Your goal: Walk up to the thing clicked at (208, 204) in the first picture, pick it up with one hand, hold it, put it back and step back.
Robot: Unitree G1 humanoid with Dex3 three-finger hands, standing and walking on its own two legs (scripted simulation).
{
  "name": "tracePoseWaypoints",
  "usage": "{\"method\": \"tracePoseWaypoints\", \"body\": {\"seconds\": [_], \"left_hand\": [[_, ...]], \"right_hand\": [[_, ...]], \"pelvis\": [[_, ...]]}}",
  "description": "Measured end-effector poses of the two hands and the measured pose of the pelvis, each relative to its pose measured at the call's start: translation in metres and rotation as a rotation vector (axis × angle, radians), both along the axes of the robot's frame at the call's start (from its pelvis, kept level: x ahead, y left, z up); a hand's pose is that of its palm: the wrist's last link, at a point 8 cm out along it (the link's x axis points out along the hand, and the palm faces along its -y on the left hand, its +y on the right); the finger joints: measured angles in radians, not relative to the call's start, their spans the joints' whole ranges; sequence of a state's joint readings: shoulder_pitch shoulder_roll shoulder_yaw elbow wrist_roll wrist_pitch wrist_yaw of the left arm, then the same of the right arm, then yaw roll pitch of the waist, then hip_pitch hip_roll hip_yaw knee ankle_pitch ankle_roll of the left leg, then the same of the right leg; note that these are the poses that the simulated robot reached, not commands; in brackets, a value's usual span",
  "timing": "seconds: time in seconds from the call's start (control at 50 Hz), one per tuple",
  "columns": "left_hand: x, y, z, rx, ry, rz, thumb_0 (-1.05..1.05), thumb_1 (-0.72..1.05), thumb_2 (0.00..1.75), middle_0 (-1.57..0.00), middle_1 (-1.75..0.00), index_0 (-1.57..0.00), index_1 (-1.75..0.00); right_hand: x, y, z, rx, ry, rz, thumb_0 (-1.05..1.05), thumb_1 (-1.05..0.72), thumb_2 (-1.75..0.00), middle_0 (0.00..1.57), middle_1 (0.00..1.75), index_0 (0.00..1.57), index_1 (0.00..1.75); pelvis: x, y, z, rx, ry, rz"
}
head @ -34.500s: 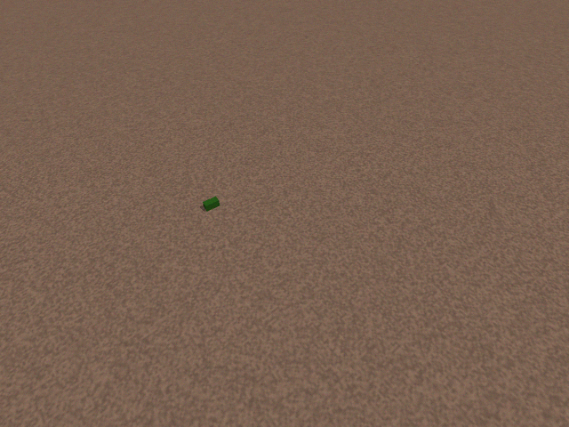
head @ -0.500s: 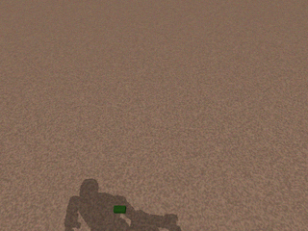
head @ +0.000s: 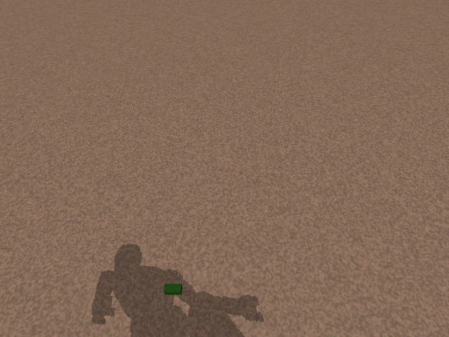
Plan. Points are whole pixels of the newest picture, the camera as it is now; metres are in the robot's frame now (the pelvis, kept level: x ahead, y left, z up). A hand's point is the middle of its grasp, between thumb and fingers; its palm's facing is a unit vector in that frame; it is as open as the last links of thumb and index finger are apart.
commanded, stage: step back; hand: left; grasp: from above
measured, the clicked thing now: (173, 289) +0.43 +0.25 -0.76
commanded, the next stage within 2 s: none
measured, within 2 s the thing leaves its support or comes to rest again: neither
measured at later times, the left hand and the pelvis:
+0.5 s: hand out of the picture +0.03 +0.30 -0.18, palm faces -0.10 -0.93 -0.37, open 7.3 cm; pelvis -0.09 +0.04 -0.02, yaw -4 degrees
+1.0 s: hand out of the picture -0.09 +0.29 -0.16, palm faces -0.02 -0.92 -0.39, open 7.4 cm; pelvis -0.23 +0.03 -0.02, yaw +0 degrees
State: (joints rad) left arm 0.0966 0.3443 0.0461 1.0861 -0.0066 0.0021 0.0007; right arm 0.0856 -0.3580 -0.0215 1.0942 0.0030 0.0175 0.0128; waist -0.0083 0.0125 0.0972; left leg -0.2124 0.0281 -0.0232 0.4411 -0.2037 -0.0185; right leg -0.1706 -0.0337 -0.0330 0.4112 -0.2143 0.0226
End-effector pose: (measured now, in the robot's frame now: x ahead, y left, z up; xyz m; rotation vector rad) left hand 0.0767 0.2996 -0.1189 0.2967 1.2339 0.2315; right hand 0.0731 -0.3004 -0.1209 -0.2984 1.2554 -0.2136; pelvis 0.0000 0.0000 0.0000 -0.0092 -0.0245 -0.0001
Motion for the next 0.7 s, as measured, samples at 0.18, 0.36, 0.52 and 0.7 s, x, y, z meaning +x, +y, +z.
{"method": "tracePoseWaypoints", "body": {"seconds": [0.18, 0.36, 0.52, 0.7], "left_hand": [[0.002, 0.034, -0.014, 0.034, -0.046, -0.045, 0.00, 0.91, 0.90, -0.20, -0.30, -0.20, -0.30], [0.001, 0.047, -0.018, 0.028, -0.098, -0.082, 0.00, 0.91, 0.90, -0.20, -0.30, -0.20, -0.30], [-0.054, 0.037, -0.019, 0.024, -0.013, -0.130, 0.00, 0.91, 0.90, -0.20, -0.30, -0.20, -0.30], [-0.134, 0.015, -0.004, 0.046, -0.001, -0.120, 0.00, 0.91, 0.90, -0.20, -0.30, -0.20, -0.30]], "right_hand": [[-0.020, 0.000, -0.005, -0.064, -0.009, -0.002, 0.00, -0.91, -0.90, 0.21, 0.30, 0.20, 0.30], [-0.076, 0.024, 0.006, -0.095, 0.028, -0.003, 0.00, -0.91, -0.90, 0.21, 0.30, 0.20, 0.30], [-0.102, 0.025, 0.003, -0.077, -0.073, -0.022, 0.01, -0.91, -0.90, 0.21, 0.30, 0.20, 0.30], [-0.153, -0.001, -0.015, -0.036, -0.076, -0.052, 0.01, -0.91, -0.90, 0.21, 0.30, 0.20, 0.30]], "pelvis": [[-0.029, 0.024, -0.020, -0.007, 0.000, 0.001], [-0.063, 0.039, -0.017, -0.014, 0.006, -0.021], [-0.100, 0.035, -0.017, -0.005, 0.005, -0.081], [-0.151, 0.015, -0.021, 0.015, -0.014, -0.097]]}}
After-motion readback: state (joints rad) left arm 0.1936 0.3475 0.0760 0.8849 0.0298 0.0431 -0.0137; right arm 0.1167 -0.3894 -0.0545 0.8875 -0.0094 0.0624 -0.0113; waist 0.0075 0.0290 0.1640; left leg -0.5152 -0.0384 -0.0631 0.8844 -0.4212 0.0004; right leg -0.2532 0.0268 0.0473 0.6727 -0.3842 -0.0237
